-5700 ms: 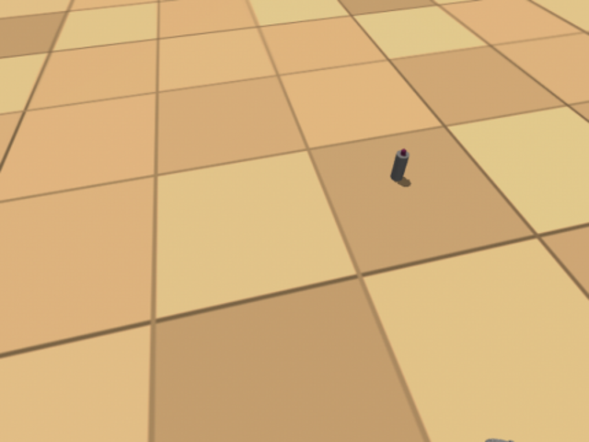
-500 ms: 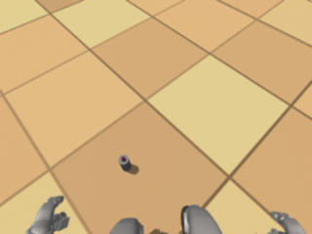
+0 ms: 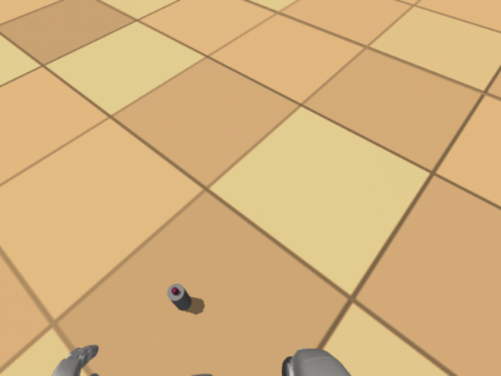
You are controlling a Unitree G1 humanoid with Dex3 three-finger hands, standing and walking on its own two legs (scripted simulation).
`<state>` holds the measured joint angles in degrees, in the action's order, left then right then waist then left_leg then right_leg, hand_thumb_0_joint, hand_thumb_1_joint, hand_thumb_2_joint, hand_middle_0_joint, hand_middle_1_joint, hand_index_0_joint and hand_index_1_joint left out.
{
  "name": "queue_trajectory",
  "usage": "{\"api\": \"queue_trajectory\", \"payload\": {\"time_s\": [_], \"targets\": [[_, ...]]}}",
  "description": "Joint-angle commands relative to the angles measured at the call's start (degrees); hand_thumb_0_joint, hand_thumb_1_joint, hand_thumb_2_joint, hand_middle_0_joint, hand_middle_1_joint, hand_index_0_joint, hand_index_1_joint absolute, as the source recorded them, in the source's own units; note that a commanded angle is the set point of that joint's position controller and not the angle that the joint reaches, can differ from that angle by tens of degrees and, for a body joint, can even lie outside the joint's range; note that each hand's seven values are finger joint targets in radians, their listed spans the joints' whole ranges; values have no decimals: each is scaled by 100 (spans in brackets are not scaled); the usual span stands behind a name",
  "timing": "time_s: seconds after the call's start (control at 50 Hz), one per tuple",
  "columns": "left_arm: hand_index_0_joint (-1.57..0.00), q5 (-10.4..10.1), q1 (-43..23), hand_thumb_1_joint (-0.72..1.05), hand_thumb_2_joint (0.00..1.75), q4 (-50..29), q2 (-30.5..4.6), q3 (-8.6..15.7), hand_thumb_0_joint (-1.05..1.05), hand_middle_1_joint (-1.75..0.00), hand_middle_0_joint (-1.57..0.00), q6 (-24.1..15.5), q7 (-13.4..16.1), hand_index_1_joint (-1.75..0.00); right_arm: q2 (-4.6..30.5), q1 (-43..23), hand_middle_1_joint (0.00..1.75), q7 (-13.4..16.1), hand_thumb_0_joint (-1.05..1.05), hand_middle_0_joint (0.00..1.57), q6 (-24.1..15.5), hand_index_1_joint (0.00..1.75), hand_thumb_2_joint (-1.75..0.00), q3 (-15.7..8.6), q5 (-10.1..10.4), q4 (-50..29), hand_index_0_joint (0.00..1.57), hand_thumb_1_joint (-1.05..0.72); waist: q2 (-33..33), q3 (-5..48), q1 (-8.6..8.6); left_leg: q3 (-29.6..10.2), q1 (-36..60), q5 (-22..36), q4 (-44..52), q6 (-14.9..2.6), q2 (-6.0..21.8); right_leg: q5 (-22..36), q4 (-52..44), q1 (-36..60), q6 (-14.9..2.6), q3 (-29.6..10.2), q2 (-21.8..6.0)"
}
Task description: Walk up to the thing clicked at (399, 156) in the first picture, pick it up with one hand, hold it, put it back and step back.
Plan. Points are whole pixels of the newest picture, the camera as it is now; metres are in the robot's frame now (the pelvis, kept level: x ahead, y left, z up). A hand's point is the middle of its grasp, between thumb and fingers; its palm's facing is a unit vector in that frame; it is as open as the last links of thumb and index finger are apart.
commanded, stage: walk up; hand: left
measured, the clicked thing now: (179, 296) +0.41 +0.27 -0.67
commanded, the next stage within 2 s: none
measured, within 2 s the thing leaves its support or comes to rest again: neither
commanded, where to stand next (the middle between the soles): +0.08 +0.01 m, yaw +2 degrees
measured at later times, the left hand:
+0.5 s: hand out of the picture +0.06 +0.32 -0.17, palm faces +0.09 -0.90 -0.42, open 7.4 cm
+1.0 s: hand out of the picture +0.04 +0.25 -0.12, palm faces +0.04 -0.88 -0.48, open 7.4 cm
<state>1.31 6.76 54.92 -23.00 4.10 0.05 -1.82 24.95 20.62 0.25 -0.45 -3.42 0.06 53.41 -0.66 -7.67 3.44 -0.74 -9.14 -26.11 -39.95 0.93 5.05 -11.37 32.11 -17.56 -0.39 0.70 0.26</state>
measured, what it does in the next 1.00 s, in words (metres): steps on the spot: left foot, then right foot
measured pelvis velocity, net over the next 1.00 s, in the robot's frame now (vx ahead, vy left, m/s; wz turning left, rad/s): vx -0.02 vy -0.03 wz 0.07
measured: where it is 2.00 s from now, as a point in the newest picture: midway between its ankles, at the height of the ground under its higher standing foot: outside the picture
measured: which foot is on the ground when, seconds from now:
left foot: up 0.00-0.40, down 0.42-0.84, up 0.86-1.00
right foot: down 0.00-0.42, up 0.44-0.82, down 0.84-1.00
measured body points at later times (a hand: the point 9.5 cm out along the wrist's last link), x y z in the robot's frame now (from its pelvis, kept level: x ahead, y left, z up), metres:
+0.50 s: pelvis -0.04 +0.03 -0.02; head +0.01 +0.05 +0.42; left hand +0.06 +0.37 -0.14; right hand +0.06 -0.29 -0.13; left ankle -0.05 +0.15 -0.73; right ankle +0.02 -0.12 -0.69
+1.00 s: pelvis -0.02 -0.03 +0.00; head +0.02 -0.07 +0.44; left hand +0.04 +0.30 -0.09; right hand +0.07 -0.36 -0.14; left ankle -0.03 +0.15 -0.67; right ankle +0.03 -0.14 -0.73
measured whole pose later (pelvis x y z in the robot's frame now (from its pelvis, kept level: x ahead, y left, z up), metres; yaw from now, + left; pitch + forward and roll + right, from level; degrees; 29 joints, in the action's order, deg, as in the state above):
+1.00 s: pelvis -0.02 -0.03 +0.00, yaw +4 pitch -2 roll +0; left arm 1.1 13.3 51.8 -20.6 1.8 -3.2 1.2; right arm 26.4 14.5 -0.4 3.4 -4.3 -0.3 49.6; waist -5.7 -6.3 0.2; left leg -9.5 -25.3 -29.0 -62.4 -0.4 -1.3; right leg -16.7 37.8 -18.7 -0.7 2.6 -1.8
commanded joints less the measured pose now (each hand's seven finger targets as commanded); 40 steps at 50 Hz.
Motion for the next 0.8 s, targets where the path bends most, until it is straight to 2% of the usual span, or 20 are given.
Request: {"api": "queue_trajectory", "payload": {"time_s": [0.0,0.04,0.1,0.14,0.24,0.28,0.32,0.36,0.38,0.4,0.42,0.44,0.46,0.5,0.54,0.56,0.6,0.72,0.74,0.78], "targets": [[-20,-70,-137,90,90,-630,-1311,233,0,-30,-20,-62,187,-30,1006,40,30,245,0,20,-14,30,-90,-158,93,-396,20,-90,772,924,-309,-697,-1314,-921,-1952,-213,-386,1240,-1144,1044,-1318,-1850,-1767],[-20,-103,-349,90,90,-665,-1216,163,0,-30,-20,-56,252,-30,974,113,30,253,0,20,36,30,-90,-113,106,-190,20,-90,865,770,-195,-689,-1262,-590,-1714,-167,-406,1761,-944,691,-1034,-1252,-1447],[-20,-99,-314,90,90,-723,-1293,220,0,-30,-20,-68,326,-30,930,133,30,242,0,20,175,30,-90,-115,58,-138,20,-90,990,838,-281,-562,-1386,-468,-2277,-50,-706,3834,-477,636,-1255,-1092,-1615],[-20,-107,-319,90,90,-846,-1333,283,0,-30,-20,-50,405,-30,927,-79,30,243,0,20,296,30,-90,-165,7,-325,20,-90,985,907,-368,-654,-1551,-506,-2823,-20,-692,4511,-382,553,-1508,-1136,-1882],[-20,-18,-214,90,90,-980,-1327,326,0,-30,-20,-44,572,-30,928,-413,30,108,0,20,400,30,-90,-292,-110,-687,20,-90,814,1234,-485,-700,-1886,-264,-2888,42,-581,3273,-164,793,-1503,-1075,-1908],[-20,71,-285,90,90,-1053,-1376,340,0,-30,-20,-62,592,-30,939,-482,30,45,0,20,355,30,-90,-325,-108,-783,20,-90,1120,1399,-452,-524,-1838,-294,-1962,10,-296,2560,-77,988,-1443,-1162,-1945],[-20,91,-498,90,90,-1127,-1383,309,0,-30,-20,-34,532,-30,912,-338,30,5,0,20,258,30,-90,-353,-126,-656,20,-90,1410,1541,-353,-164,-1279,-334,-908,-40,-338,1790,126,662,-1320,-1048,-1775],[-20,10,-633,90,90,-1140,-1328,234,0,-30,-20,86,427,-30,827,-4,30,-2,0,20,121,30,-90,-369,-157,-396,20,-90,1104,1427,-131,370,-376,729,709,-59,-683,583,734,-62,-1021,-718,-1340],[-20,-42,-442,90,90,-1083,-1032,164,0,-30,-20,173,389,-30,953,-63,30,40,0,20,29,30,-90,-404,-260,-371,20,-90,524,1169,-135,-104,-108,989,1251,-136,-588,-190,1439,-701,-673,-549,-993],[-20,-99,-191,90,90,-1114,-615,72,0,-30,-20,206,375,-30,1557,-352,30,80,0,20,-29,30,-90,-493,-375,-540,20,-90,-1219,948,-300,-2499,36,1408,1750,-679,883,-1934,2743,-1959,-198,-108,-53],[-20,-46,-704,90,90,-1179,-1054,205,0,-30,-20,223,463,-30,2090,-507,30,73,0,20,-50,30,-90,-559,-188,-660,20,-90,-994,958,-8,-3599,-852,2454,1868,-1744,1982,-2773,3207,-1532,-64,-887,140],[-20,16,-819,90,90,-1085,-1199,238,0,-30,-20,236,467,-30,1967,-695,30,122,0,20,-110,30,-90,-558,-172,-681,20,-90,-463,736,-69,-3448,-1042,2790,1779,-1853,1947,-2582,3693,-1445,-76,-1305,122],[-20,-13,-588,90,90,-964,-1137,239,0,-30,-20,246,424,-30,1645,-971,30,202,0,20,-186,30,-90,-436,-182,-650,20,-90,-39,675,-303,-2574,-712,3011,1410,-1560,1508,-2145,3801,-1565,-92,-1543,168],[-20,-55,-4,90,90,-752,-1284,282,0,-30,-20,243,311,-30,1545,-842,30,285,0,20,-294,30,-90,-441,-176,-638,20,-90,-314,877,-401,-1894,118,2382,1225,-1222,1101,-1492,3696,-1853,-74,-1365,132],[-20,16,70,90,90,-715,-1294,311,0,-30,-20,154,137,-30,1544,-424,30,226,0,20,-391,30,-90,-515,-157,-526,20,-90,-710,1015,-165,-2011,825,654,1632,-1159,995,-1310,3244,-2043,-10,-1066,34],[-20,64,5,90,90,-788,-1340,323,0,-30,-20,107,41,-30,1637,-230,30,196,0,20,-413,30,-90,-580,-160,-540,20,-90,-827,980,-36,-2244,1170,-313,1834,-1282,1094,-1344,3139,-2300,27,-957,-8],[-20,76,-147,90,90,-823,-1461,315,0,-30,-20,9,-75,-30,1593,-118,30,136,0,20,-446,30,-90,-573,-176,-610,20,-90,-792,512,94,-2282,1078,-1064,2160,-1384,1153,-1349,2785,-2578,78,-868,-130],[-20,-13,449,90,90,-638,-1378,266,0,-30,-20,-296,-154,-30,1523,-386,30,-121,0,20,-342,30,-90,-453,-206,-903,20,-90,-1448,40,-86,-1177,-293,-502,2310,-1359,791,-1557,1212,-965,93,53,-185],[-20,-33,711,90,90,-557,-1261,253,0,-30,-20,-337,-106,-30,1451,-603,30,-133,0,20,-282,30,-90,-411,-209,-956,20,-90,-1541,111,-246,-907,-582,169,1979,-1259,696,-1493,843,-422,43,158,-123],[-20,-57,1477,90,90,-253,-1045,222,0,-30,-20,-426,92,-30,1143,-892,30,-121,0,20,-106,30,-90,-289,-144,-1040,20,-90,-1128,484,-672,-249,-1017,2163,638,-951,361,-237,-300,865,60,584,204]]}}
